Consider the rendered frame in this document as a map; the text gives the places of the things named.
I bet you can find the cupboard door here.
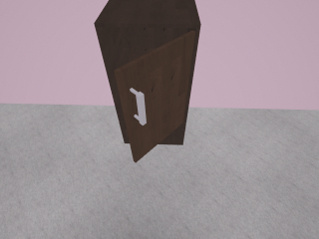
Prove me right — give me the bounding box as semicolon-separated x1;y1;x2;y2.
114;30;195;162

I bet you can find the handle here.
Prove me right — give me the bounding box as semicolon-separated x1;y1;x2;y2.
130;88;147;125

